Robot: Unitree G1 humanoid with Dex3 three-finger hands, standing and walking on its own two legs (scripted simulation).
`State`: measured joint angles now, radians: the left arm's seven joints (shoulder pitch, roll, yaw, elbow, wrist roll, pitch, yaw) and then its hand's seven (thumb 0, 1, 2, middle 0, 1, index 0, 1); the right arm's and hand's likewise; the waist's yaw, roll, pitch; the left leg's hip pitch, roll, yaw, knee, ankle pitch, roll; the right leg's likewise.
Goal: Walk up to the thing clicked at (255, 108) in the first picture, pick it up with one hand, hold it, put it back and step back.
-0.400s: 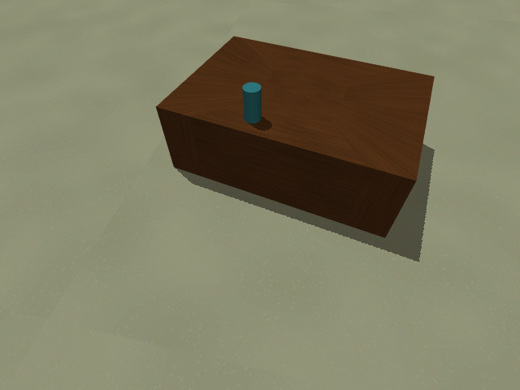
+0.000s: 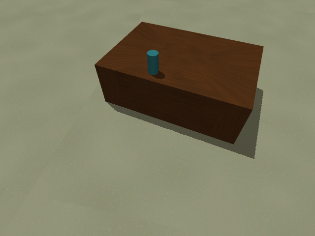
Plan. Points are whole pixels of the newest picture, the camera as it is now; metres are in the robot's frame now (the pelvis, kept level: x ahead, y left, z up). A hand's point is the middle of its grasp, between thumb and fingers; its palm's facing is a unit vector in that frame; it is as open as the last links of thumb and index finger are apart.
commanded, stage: stand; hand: left
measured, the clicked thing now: (153, 62) +1.22 +0.09 -0.32
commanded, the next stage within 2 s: walk up in 0.72 s
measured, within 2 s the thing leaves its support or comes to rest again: neither
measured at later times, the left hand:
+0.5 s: hand out of the picture +0.08 +0.25 -0.16, palm faces -0.02 -0.94 -0.34, open 7.4 cm
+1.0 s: hand out of the picture +0.08 +0.32 -0.16, palm faces -0.09 -0.93 -0.36, open 7.4 cm
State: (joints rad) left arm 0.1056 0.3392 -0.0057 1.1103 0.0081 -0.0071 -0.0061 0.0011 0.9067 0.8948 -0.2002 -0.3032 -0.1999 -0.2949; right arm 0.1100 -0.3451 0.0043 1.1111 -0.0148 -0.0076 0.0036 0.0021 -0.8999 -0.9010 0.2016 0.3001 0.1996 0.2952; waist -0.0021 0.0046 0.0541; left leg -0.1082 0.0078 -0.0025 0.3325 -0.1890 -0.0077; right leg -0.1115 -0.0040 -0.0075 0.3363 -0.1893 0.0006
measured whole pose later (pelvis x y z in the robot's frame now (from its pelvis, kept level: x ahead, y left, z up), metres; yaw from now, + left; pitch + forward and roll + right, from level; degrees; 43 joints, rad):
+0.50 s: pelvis +0.00 +0.00 +0.00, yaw +0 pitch -2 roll +0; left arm 0.11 0.34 0.00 1.12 0.01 -0.01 -0.01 0.00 0.91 0.89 -0.20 -0.30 -0.20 -0.29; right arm 0.11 -0.35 0.01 1.11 -0.01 -0.01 0.00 0.00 -0.90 -0.90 0.20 0.30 0.20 0.30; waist 0.00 0.01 0.06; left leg -0.10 0.01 -0.01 0.32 -0.19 -0.01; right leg -0.10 0.00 -0.01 0.33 -0.19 0.00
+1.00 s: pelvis +0.05 +0.04 -0.01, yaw -5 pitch -2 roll -1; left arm 0.33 0.40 0.07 0.98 0.03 -0.03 -0.05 0.00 0.90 0.89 -0.20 -0.30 -0.20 -0.30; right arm 0.17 -0.44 -0.10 0.95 -0.05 -0.03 0.07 0.00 -0.90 -0.90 0.20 0.30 0.20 0.30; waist 0.03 0.02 0.06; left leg -0.32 0.04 -0.02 0.58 -0.33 0.00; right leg -0.12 0.00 0.10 0.48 -0.33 0.01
